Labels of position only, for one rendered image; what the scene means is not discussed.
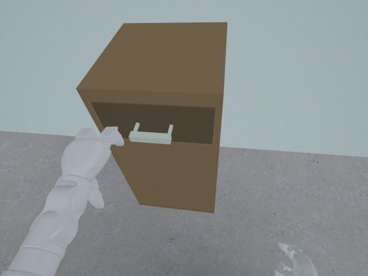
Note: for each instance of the cabinet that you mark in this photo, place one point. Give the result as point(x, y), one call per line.
point(178, 63)

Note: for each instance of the handle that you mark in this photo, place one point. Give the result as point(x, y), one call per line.
point(150, 137)

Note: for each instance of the robot left forearm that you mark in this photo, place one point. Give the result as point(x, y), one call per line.
point(53, 229)

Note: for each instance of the right robot hand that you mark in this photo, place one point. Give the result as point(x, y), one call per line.
point(302, 265)

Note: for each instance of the left robot hand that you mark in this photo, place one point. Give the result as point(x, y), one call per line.
point(87, 154)

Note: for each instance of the drawer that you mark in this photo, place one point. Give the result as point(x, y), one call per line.
point(191, 124)

